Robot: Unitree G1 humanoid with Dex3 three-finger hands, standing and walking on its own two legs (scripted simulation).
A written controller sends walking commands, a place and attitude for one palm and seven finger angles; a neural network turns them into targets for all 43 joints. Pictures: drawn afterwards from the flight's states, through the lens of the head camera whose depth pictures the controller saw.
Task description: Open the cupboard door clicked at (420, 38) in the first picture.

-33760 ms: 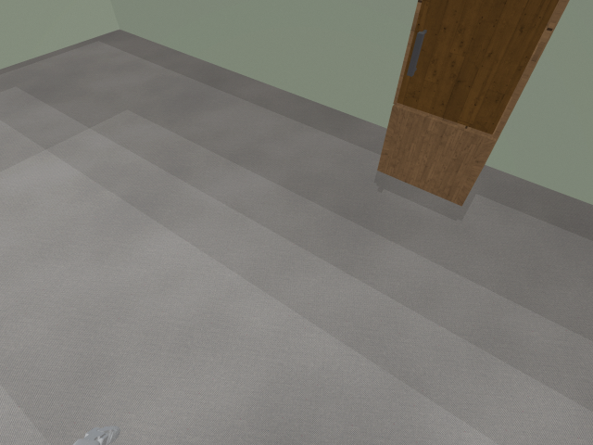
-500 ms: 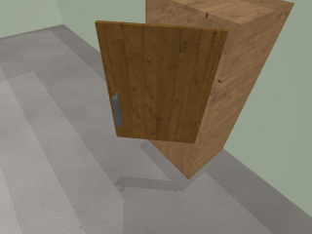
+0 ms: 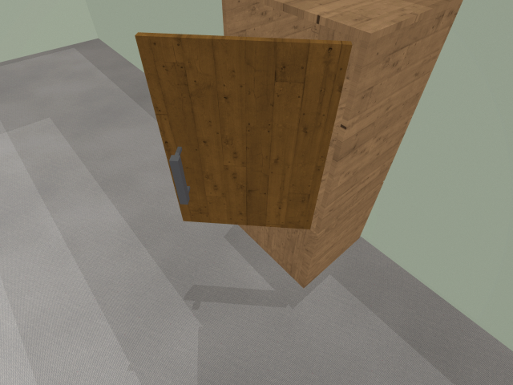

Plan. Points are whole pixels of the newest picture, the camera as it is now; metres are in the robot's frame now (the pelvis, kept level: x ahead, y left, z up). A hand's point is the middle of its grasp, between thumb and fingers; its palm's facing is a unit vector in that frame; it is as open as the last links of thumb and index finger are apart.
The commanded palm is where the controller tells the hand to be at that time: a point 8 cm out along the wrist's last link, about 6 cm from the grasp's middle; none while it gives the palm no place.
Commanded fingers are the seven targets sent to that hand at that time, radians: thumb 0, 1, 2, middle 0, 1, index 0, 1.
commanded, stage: come to a stop and stand still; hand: left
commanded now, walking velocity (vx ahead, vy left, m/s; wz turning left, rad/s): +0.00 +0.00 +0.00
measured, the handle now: (181, 176) +0.65 +0.24 -0.11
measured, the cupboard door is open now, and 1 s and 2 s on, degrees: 45 45 45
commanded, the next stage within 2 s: look again from close up in 0.66 s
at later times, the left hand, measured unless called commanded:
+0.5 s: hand out of the picture +0.08 +0.19 -0.16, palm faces -0.02 -0.97 -0.26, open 7.3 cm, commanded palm none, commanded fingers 0.00 0.90 0.90 -0.20 -0.30 -0.20 -0.30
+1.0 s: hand out of the picture +0.03 +0.17 -0.17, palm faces +0.01 -0.98 -0.21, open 7.3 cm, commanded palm none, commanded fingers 0.00 0.90 0.90 -0.20 -0.30 -0.20 -0.30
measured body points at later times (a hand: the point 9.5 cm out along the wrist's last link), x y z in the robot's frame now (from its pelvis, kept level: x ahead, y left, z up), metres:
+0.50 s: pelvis +0.02 -0.02 +0.00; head +0.03 -0.02 +0.45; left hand +0.08 +0.24 -0.14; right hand +0.07 -0.28 -0.14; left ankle +0.04 +0.10 -0.74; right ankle +0.03 -0.13 -0.74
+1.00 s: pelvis +0.03 -0.01 +0.00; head +0.03 +0.00 +0.45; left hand +0.03 +0.23 -0.16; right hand +0.05 -0.25 -0.15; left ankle +0.04 +0.10 -0.74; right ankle +0.03 -0.13 -0.74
